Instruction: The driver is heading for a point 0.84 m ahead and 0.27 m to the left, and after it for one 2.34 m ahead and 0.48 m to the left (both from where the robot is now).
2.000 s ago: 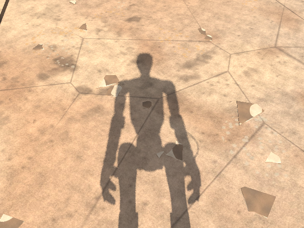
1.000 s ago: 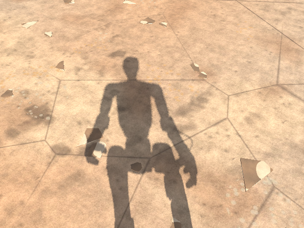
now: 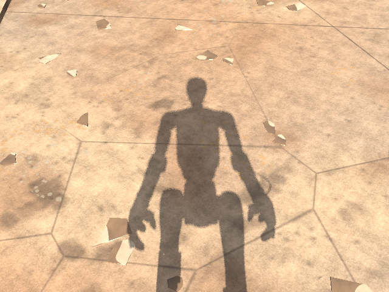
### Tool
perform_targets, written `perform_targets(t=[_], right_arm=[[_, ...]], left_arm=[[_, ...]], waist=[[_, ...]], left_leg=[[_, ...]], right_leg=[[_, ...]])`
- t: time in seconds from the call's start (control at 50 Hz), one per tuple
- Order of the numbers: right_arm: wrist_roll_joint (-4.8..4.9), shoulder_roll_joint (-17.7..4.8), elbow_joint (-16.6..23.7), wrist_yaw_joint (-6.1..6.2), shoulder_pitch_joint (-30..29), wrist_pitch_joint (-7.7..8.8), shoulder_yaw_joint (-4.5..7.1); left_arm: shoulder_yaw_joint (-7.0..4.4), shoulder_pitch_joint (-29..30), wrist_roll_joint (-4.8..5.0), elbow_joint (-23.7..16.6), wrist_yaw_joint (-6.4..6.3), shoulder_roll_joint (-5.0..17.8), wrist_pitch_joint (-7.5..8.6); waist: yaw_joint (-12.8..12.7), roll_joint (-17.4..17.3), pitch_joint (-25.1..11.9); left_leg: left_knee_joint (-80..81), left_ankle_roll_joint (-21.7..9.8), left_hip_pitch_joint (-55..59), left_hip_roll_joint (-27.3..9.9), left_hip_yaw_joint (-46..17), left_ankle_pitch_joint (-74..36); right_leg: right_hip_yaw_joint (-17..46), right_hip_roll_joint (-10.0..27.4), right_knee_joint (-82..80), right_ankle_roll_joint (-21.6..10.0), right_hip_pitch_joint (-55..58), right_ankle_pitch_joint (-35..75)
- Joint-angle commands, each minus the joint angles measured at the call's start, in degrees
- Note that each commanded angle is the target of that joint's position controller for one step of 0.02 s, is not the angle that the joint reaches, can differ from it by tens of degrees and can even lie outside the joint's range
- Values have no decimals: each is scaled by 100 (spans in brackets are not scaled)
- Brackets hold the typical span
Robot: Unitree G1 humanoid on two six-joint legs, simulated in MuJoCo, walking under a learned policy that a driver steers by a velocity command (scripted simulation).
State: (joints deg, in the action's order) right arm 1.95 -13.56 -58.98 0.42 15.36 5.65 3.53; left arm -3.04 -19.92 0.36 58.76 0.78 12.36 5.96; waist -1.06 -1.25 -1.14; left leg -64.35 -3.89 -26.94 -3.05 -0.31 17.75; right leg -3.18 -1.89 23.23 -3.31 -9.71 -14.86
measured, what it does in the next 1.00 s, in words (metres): walks ahead: left foot, then right foot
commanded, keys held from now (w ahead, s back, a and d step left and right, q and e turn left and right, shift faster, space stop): w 0.78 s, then w+q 0.22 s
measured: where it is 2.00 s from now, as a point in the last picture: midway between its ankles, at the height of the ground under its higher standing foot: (180, 187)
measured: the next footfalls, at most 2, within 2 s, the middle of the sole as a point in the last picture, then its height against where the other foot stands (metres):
left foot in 0.34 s outside the picture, level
right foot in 0.94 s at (233, 249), level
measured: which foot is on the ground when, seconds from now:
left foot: up 0.00-0.32, down 0.34-0.96, up 0.98-1.00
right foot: down 0.00-0.36, up 0.38-0.92, down 0.94-1.00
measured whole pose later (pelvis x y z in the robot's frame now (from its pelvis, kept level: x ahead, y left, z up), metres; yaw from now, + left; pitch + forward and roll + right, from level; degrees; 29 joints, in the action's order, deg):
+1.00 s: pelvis +0.54 +0.03 -0.02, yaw +4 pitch +3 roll +0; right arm 1.4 -13.8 -59.4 0.3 23.4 4.0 2.9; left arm -3.1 -0.1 0.0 48.5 1.5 12.7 7.1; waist 3.5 -0.8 2.2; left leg -51.1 -1.7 -9.3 0.4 -3.5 27.9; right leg -3.3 1.2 32.2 -2.5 -27.7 -7.0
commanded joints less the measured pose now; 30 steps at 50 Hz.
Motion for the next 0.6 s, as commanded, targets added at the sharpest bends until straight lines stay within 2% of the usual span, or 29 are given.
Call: perform_targets(t=[0.02, 0.06, 0.12, 0.16, 0.2, 0.26, 0.28, 0.3, 0.32, 0.34, 0.36, 0.38, 0.4, 0.42, 0.44, 0.46, 0.48, 0.5, 0.52, 0.56, 0.6], right_arm=[[-40, -346, 405, -48, -394, 74, 108], [-83, -224, 517, -62, -690, 14, 83], [-101, -72, 824, -90, -1490, -4, -9], [-65, -118, 931, -132, -1832, -10, -36], [-38, -180, 1033, -177, -2101, -15, -55], [-28, -313, 1189, -260, -2300, 17, -45], [-29, -392, 1198, -281, -2217, 34, -17], [-33, -514, 1162, -286, -1976, 49, 41], [-40, -687, 1029, -270, -1456, 51, 142], [-30, -924, 705, -238, -414, 36, 289], [-96, -1369, 483, -181, 670, 16, 414], [-175, -1640, 374, -225, 1016, 6, 428], [-134, -1137, 413, -246, 775, 38, 279], [-102, -882, 513, -244, 211, 77, 201], [-126, -724, 652, -255, -335, 107, 136], [-199, -579, 680, -281, -630, 134, 100], [-259, -424, 650, -295, -721, 153, 48], [-263, -364, 585, -301, -658, 151, 32], [-246, -397, 523, -280, -537, 152, 33], [-238, -596, 442, -196, -319, 155, 60], [-228, -716, 377, -106, -50, 132, 78]], left_arm=[[18, -294, -43, -152, 5, 442, 3], [5, -501, -53, -95, -59, 572, -33], [-29, -538, -52, -109, -147, 769, -60], [-61, -633, -21, -79, -164, 846, -52], [-84, -771, 33, 2, -164, 832, -47], [-137, -777, 76, 80, -174, 830, -83], [-162, -719, 75, 75, -175, 871, -106], [-188, -622, 66, 50, -174, 940, -129], [-200, -530, 46, 26, -173, 972, -162], [-160, -452, 13, -14, -169, 870, -200], [-66, -494, -80, -161, -155, 676, -211], [158, -1208, -9, -174, -91, -199, -78], [42, -801, 148, -157, -71, 340, 78], [-49, -242, 259, -360, -70, 682, 160], [-69, 73, 227, -440, -127, 763, 181], [-128, 210, 127, -458, -183, 749, 146], [-151, 56, 95, -434, -198, 651, 60], [-150, -60, 101, -410, -202, 516, -16], [-152, -80, 103, -411, -208, 440, -75], [-185, 287, 72, -550, -224, 492, -145], [-210, 811, 15, -726, -225, 550, -158]], waist=[[4, 549, 429], [-36, 519, 489], [-161, 486, 664], [-233, 570, 732], [-277, 581, 851], [-184, 562, 909], [-89, 585, 815], [78, 668, 609], [375, 741, 242], [849, 698, -339], [1144, 12, -1169], [659, -1577, -2016], [801, -1086, -1727], [669, -810, -899], [458, -226, -522], [268, -63, -267], [59, -177, -225], [-18, -276, -187], [-54, -288, -95], [-45, -211, 156], [75, -103, 326]], left_leg=[[199, -47, -1766, -474, -178, -669], [747, 109, -1797, -414, -25, -957], [2056, 252, -1518, -269, 91, -1610], [2618, 280, -1178, -140, 201, -1941], [2917, 229, -1068, -110, 182, -2066], [3255, 14, -1046, -111, 89, -1846], [3341, -66, -828, -55, 128, -1675], [3368, -152, -359, 86, 237, -1500], [3339, -257, 413, 293, 398, -1349], [3324, -411, 1745, 425, 465, -1304], [3295, -766, 3566, -678, -872, -974], [4358, -1642, 5074, -1948, -3880, 605], [4903, -1419, 4796, -1816, -4332, 1056], [4936, -1142, 4032, -1680, -3429, 652], [5042, -995, 3106, -1501, -2664, -104], [5176, -906, 2334, -1290, -2109, -673], [5329, -848, 1908, -1093, -1712, -883], [5469, -867, 1691, -999, -1506, -944], [5593, -913, 1539, -943, -1323, -1015], [5804, -967, 1430, -927, -1101, -1127], [5895, -963, 1641, -958, -1024, -1297]], right_leg=[[1649, 1528, -1473, -765, 1036, 1142], [1313, 1437, -1541, -800, 965, 1639], [990, 1355, -1699, -783, 621, 1619], [823, 1332, -1783, -766, 488, 1442], [770, 1448, -1792, -764, 603, 1373], [716, 1687, -1558, -668, 1146, 1694], [676, 1729, -1370, -614, 1292, 2071], [609, 1723, -1030, -552, 1369, 2930], [475, 1610, -367, -462, 1346, 3971], [259, 1316, 835, -300, 941, 4395], [40, 944, 2796, -87, -424, 2741], [390, -180, 4758, 232, -2414, -1428], [1156, 28, 5531, 83, -3024, -1665], [991, 331, 5636, -33, -3420, -1187], [853, 673, 5370, -71, -3135, -573], [802, 887, 5024, -75, -2807, -207], [852, 1049, 4806, -100, -2434, -6], [832, 1092, 4626, -101, -2255, 56], [787, 1128, 4451, -79, -2237, 79], [729, 1182, 3995, 25, -2581, 428], [718, 1203, 3360, 151, -3104, 984]])
Velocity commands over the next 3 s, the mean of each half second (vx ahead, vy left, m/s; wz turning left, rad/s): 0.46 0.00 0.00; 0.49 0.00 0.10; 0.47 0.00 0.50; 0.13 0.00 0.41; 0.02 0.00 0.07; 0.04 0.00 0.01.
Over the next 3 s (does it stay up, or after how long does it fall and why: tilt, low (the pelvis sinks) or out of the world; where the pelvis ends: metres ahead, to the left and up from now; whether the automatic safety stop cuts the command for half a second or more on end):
stays up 0.98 0.14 -0.01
